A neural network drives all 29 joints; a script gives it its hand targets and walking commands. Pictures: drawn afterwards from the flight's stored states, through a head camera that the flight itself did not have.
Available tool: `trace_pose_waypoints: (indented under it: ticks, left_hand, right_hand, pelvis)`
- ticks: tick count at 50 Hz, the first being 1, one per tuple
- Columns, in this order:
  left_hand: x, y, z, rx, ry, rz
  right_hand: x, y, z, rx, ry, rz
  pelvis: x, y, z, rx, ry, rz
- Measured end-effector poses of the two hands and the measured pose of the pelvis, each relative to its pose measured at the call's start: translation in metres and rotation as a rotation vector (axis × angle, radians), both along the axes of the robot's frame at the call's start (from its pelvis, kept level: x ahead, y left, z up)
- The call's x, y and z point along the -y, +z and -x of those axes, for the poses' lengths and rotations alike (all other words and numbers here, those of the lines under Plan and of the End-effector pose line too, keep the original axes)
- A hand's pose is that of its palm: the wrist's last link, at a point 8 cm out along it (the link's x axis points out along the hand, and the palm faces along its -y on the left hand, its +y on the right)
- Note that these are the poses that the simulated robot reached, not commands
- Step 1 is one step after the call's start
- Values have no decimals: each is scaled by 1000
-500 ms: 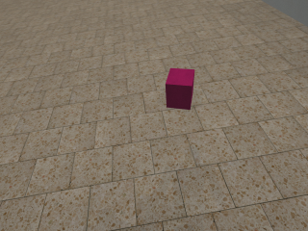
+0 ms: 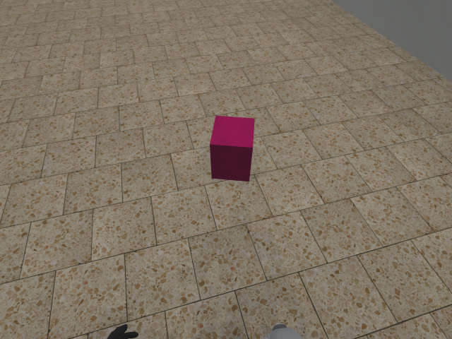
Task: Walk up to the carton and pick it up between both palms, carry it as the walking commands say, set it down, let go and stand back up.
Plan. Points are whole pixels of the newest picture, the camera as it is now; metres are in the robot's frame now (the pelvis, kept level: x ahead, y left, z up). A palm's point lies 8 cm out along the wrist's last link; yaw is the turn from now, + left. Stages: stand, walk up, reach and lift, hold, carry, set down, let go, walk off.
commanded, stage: walk up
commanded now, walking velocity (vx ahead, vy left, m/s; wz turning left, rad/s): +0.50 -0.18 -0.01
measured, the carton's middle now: (232, 149) +1.20 -0.06 -0.63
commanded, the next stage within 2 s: none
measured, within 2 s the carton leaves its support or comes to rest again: neither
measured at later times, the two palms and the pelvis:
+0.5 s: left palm (119, 338) +0.19 +0.22 -0.11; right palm (365, 292) +0.25 -0.27 -0.12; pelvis +0.19 -0.03 +0.01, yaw -1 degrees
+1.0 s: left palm (131, 206) +0.48 +0.25 -0.12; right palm (339, 267) +0.29 -0.22 -0.10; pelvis +0.36 +0.02 +0.02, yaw -3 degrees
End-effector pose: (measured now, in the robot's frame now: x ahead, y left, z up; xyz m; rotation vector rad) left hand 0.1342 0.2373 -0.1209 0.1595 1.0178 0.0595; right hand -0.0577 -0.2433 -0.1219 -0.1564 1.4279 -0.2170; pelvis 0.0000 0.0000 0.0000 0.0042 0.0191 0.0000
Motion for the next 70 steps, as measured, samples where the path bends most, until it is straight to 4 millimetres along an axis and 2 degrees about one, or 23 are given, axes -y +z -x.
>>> trace_pose_waypoints:
  ticks: [3, 5, 6, 8, 13, 15, 18, 20, 23, 28, 32, 35, 38, 42, 45, 48, 54, 59, 61, 66, 70]
  left_hand:
    - [18, 3, -50, 48, -18, -16]
    - [28, -2, -71, 44, -17, -40]
    - [33, -3, -74, 22, -14, -48]
    - [40, -2, -71, -31, -2, -63]
    - [41, 8, -37, -170, 58, -102]
    - [40, 9, -26, -217, 79, -108]
    - [39, 11, -19, -266, 98, -102]
    - [36, 11, -22, -286, 105, -94]
    - [29, 9, -36, -299, 104, -80]
    - [8, -2, -75, -298, 89, -49]
    - [-18, -22, -110, -309, 68, -16]
    - [-32, -25, -147, -316, 12, -12]
    - [-39, -18, -198, -252, -5, -2]
    - [-38, -11, -261, -170, -21, 13]
    - [-32, -7, -298, -139, -29, 20]
    - [-23, -4, -329, -123, -37, 20]
    - [9, 0, -390, -81, -47, 9]
    - [44, -7, -435, -84, -52, -44]
    - [58, -4, -439, -111, -50, -59]
    - [70, 13, -427, -169, -6, -106]
    - [74, 21, -419, -205, 21, -132]
  right_hand:
    - [12, -16, -29, -12, -1, -31]
    - [22, -32, -54, -9, 3, -53]
    - [27, -38, -69, 1, 7, -63]
    - [35, -39, -108, 52, 19, -75]
    - [45, -24, -208, 233, 52, -86]
    - [47, -18, -237, 281, 59, -88]
    - [45, -10, -268, 314, 63, -91]
    - [41, -7, -281, 314, 63, -89]
    - [34, -3, -298, 300, 62, -80]
    - [13, 1, -325, 265, 66, -46]
    - [-11, -1, -352, 266, 66, -4]
    - [-25, 10, -355, 255, 9, 19]
    - [-32, 19, -343, 179, -14, 38]
    - [-37, 28, -329, 73, -42, 44]
    - [-36, 31, -329, 30, -57, 45]
    - [-30, 29, -340, 11, -66, 40]
    - [-4, 14, -381, 0, -65, 8]
    - [27, -19, -422, -24, -71, -51]
    - [40, -27, -449, -1, -64, -69]
    - [64, -22, -527, 139, -36, -87]
    - [75, -20, -564, 189, -30, -95]
  pelvis:
    - [16, -10, -31, -4, 2, -21]
    - [29, -19, -54, -2, 2, -37]
    - [34, -20, -63, 3, -1, -35]
    - [42, -16, -77, 6, -5, -42]
    - [53, 1, -113, 47, -6, -54]
    - [55, 5, -126, 67, -7, -55]
    - [52, 10, -145, 89, -9, -50]
    - [48, 12, -158, 96, -10, -45]
    - [39, 14, -176, 93, -11, -31]
    - [13, 10, -209, 57, -10, 5]
    - [-16, -1, -239, 32, -18, 43]
    - [-27, 4, -261, 28, -63, 36]
    - [-35, 12, -283, 16, -65, 50]
    - [-37, 18, -311, 2, -59, 61]
    - [-34, 20, -331, 2, -58, 59]
    - [-25, 19, -351, 3, -59, 51]
    - [5, 11, -394, -6, -56, 15]
    - [43, -8, -437, -17, -62, -34]
    - [55, -7, -449, -12, -72, -30]
    - [77, 7, -475, 25, -70, -52]
    - [86, 13, -494, 64, -72, -60]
